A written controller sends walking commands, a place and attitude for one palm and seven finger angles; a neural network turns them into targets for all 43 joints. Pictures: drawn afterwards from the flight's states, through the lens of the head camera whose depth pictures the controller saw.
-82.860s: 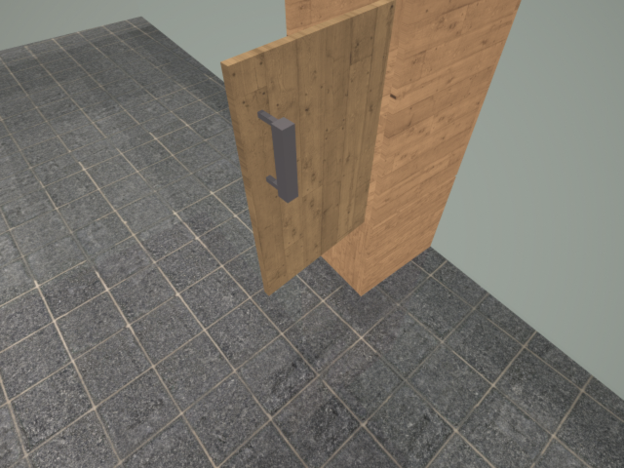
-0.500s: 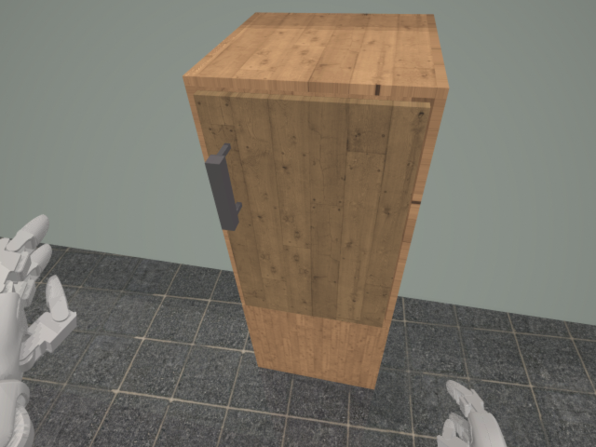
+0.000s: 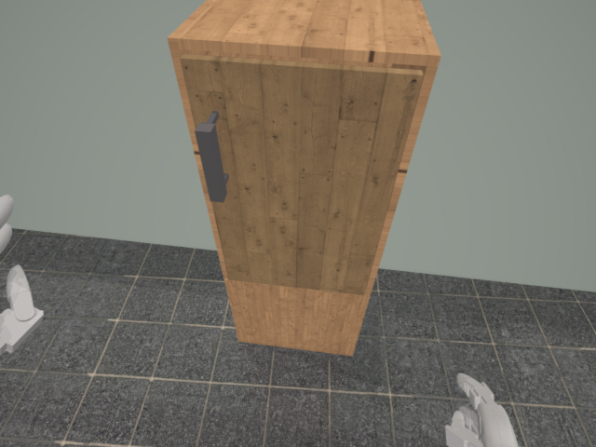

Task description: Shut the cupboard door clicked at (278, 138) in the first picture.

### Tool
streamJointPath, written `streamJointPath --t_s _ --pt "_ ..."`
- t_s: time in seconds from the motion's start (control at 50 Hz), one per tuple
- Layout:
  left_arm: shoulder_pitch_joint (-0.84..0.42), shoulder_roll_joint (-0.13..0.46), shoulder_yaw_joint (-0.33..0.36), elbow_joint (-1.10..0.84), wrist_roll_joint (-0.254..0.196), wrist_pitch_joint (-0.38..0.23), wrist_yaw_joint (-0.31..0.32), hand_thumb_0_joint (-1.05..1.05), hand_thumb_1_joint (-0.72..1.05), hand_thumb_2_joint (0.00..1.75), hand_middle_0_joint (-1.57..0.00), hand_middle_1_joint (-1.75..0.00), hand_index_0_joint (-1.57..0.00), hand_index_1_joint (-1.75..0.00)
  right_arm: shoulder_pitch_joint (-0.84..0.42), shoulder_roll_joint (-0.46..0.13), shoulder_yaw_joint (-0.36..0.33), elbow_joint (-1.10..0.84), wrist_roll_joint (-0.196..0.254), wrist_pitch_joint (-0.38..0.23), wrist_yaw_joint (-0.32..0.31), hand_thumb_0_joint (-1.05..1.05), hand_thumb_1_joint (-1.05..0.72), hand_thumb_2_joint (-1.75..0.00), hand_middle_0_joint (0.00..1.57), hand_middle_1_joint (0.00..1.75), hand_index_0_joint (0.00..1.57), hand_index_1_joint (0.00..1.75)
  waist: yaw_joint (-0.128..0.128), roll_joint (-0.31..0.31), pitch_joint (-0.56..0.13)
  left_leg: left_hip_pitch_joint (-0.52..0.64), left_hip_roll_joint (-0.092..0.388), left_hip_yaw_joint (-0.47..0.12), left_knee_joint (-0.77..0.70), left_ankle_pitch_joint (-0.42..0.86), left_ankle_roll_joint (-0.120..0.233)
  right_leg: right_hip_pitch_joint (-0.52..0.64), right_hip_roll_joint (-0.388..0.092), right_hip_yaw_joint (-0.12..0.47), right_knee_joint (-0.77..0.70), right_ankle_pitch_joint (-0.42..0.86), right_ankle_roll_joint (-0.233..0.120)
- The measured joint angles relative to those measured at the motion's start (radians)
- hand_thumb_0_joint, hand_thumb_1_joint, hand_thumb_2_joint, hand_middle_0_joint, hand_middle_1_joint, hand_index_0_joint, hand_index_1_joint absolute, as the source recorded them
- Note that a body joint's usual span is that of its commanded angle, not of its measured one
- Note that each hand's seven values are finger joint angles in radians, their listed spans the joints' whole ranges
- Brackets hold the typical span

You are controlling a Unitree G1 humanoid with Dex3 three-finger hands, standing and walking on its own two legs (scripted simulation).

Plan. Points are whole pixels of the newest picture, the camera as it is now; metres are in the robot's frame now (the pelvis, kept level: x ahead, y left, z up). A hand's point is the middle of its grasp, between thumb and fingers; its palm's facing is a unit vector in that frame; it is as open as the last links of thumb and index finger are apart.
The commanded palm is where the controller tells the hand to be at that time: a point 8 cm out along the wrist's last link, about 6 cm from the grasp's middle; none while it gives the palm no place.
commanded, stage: step back with the hand held close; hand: left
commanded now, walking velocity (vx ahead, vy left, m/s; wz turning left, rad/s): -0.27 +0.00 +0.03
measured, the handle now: (216, 157) +0.56 +0.18 +0.09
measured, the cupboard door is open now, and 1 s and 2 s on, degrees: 0 0 0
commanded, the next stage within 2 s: stop stepping back and stand still in 0.86 s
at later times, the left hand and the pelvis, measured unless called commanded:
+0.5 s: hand out of the picture +0.13 +0.27 +0.18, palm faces +0.48 -0.77 -0.43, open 7.4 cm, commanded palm +0.05 +0.31 +0.18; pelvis -0.07 +0.00 -0.01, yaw +3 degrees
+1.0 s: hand out of the picture +0.04 +0.29 +0.18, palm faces +0.47 -0.77 -0.43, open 7.4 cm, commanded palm -0.03 +0.31 +0.18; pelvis -0.16 +0.01 +0.00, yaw +2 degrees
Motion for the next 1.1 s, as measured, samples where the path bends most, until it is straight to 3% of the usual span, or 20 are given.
streamJointPath --t_s 0.28,0.34,0.4,0.48,0.54,0.58,0.64,0.74,0.8,0.88,0.9,0.96,1.04,1.1 --pt "-0.036 -0.045 0.016 -0.009 0.042 -0.067 0.023 0.02 0.88 0.9 -0.21 -0.3 -0.21 -0.31 0.066 0.015 0.014 0.035 -0.014 -0.064 0.014 0.01 -0.9 -0.9 0.2 0.3 0.2 0.3 0.007 -0.004 0.001 -0.126 0.014 -0.026 0.148 -0.057 0.001 -0.09 0.013 -0.023 0.085 0.015 -0.014" --pt "-0.042 -0.047 0.003 -0.026 0.037 -0.078 0.036 0.02 0.88 0.9 -0.21 -0.3 -0.21 -0.31 0.069 0.009 0.011 0.057 -0.018 -0.069 0.019 0.01 -0.9 -0.9 0.2 0.3 0.2 0.3 0.002 -0.011 0.0 -0.151 0.01 -0.035 0.165 -0.09 -0.008 -0.102 0.012 -0.029 0.073 0.033 -0.019" --pt "-0.036 -0.033 0.0 -0.045 0.032 -0.087 0.046 0.02 0.88 0.9 -0.21 -0.3 -0.21 -0.31 0.064 0.003 0.009 0.07 -0.018 -0.066 0.02 0.01 -0.9 -0.9 0.2 0.3 0.2 0.3 -0.01 -0.018 0.006 -0.163 0.01 -0.036 0.151 -0.043 -0.007 -0.112 0.01 -0.034 0.066 0.037 -0.016" --pt "-0.026 0.0 0.023 -0.05 0.036 -0.098 0.043 0.02 0.88 0.9 -0.21 -0.3 -0.21 -0.31 0.063 0.01 0.003 0.065 -0.018 -0.081 0.008 0.01 -0.9 -0.9 0.2 0.3 0.2 0.3 -0.032 -0.001 0.017 -0.165 0.032 -0.051 0.106 0.077 0.01 -0.129 0.056 -0.009 0.151 -0.087 -0.01" --pt "-0.021 0.025 0.048 -0.045 0.037 -0.111 0.029 0.02 0.88 0.9 -0.21 -0.3 -0.21 -0.31 0.074 0.029 -0.002 0.071 -0.023 -0.103 0.01 0.01 -0.9 -0.9 0.2 0.3 0.2 0.3 -0.041 0.009 -0.002 -0.179 0.041 -0.076 0.086 0.088 0.006 -0.071 0.1 0.017 0.218 -0.122 -0.013" --pt "-0.002 0.035 0.07 -0.051 0.033 -0.122 0.024 0.02 0.88 0.9 -0.21 -0.3 -0.21 -0.31 0.076 0.038 0.004 0.073 -0.028 -0.117 0.017 0.01 -0.9 -0.9 0.2 0.3 0.2 0.3 -0.034 0.002 -0.025 -0.202 0.044 -0.078 0.073 0.102 0.0 0.004 0.108 0.026 0.168 -0.095 -0.018" --pt "0.001 0.024 0.088 -0.058 0.018 -0.144 0.016 0.02 0.89 0.9 -0.21 -0.3 -0.21 -0.31 0.029 0.044 0.015 0.085 -0.037 -0.136 0.026 0.01 -0.9 -0.9 0.2 0.3 0.2 0.3 -0.001 -0.02 -0.024 -0.245 0.053 -0.048 0.056 0.135 -0.011 0.05 0.101 0.05 0.043 -0.173 -0.016" --pt "-0.036 -0.005 0.008 -0.073 0.003 -0.128 -0.003 0.02 0.89 0.9 -0.2 -0.3 -0.21 -0.31 -0.051 0.046 0.008 0.097 -0.029 -0.136 0.032 0.01 -0.9 -0.9 0.2 0.3 0.2 0.3 0.005 -0.001 0.042 -0.225 0.073 -0.056 -0.025 0.218 -0.021 0.031 0.122 0.041 0.035 -0.092 -0.025" --pt "0.007 0.021 -0.005 -0.098 0.005 -0.127 -0.01 0.02 0.88 0.9 -0.21 -0.3 -0.21 -0.31 -0.042 0.052 0.005 0.084 -0.027 -0.119 0.033 0.01 -0.9 -0.9 0.2 0.3 0.2 0.3 -0.012 -0.013 0.02 -0.245 0.055 -0.069 0.042 0.07 -0.045 0.031 0.112 0.036 0.035 -0.086 -0.03" --pt "0.033 0.045 0.007 -0.099 0.023 -0.125 0.0 0.01 0.88 0.9 -0.21 -0.3 -0.21 -0.31 0.002 0.037 -0.004 0.087 -0.037 -0.084 0.024 0.01 -0.9 -0.9 0.2 0.3 0.2 0.3 -0.006 -0.035 -0.04 -0.212 0.015 -0.074 0.2 -0.047 -0.063 0.025 0.085 0.048 0.021 -0.072 -0.02" --pt "0.023 0.046 0.014 -0.093 0.025 -0.125 0.004 0.01 0.88 0.9 -0.21 -0.3 -0.22 -0.31 0.012 0.028 -0.003 0.085 -0.036 -0.078 0.02 0.01 -0.9 -0.9 0.2 0.3 0.2 0.3 -0.005 -0.031 -0.049 -0.175 0.017 -0.08 0.153 -0.019 -0.06 0.018 0.085 0.045 0.018 -0.068 -0.013" --pt "-0.043 0.051 0.042 -0.051 0.017 -0.131 0.009 0.01 0.88 0.9 -0.21 -0.3 -0.21 -0.31 0.002 0.022 -0.008 0.095 -0.024 -0.078 0.008 0.01 -0.9 -0.9 0.2 0.3 0.2 0.3 -0.006 -0.04 -0.02 -0.149 0.004 -0.084 0.06 0.072 0.003 -0.013 0.073 0.043 0.036 -0.054 -0.001" --pt "-0.037 0.032 0.06 -0.024 0.003 -0.103 0.004 0.01 0.88 0.9 -0.21 -0.3 -0.21 -0.31 -0.005 0.041 -0.002 0.081 -0.033 -0.107 0.02 0.01 -0.9 -0.9 0.2 0.3 0.2 0.3 -0.005 -0.028 0.004 -0.146 0.023 -0.077 -0.03 0.137 0.011 -0.043 0.112 0.053 0.197 -0.182 -0.015" --pt "0.028 0.016 0.044 -0.075 -0.002 -0.082 0.005 0.02 0.89 0.9 -0.2 -0.3 -0.21 -0.31 0.015 0.055 0.016 0.067 -0.03 -0.132 0.03 0.01 -0.9 -0.9 0.2 0.3 0.2 0.3 -0.005 -0.027 -0.011 -0.148 0.04 -0.069 -0.075 0.176 0.007 0.032 0.111 0.031 0.129 -0.2 -0.019"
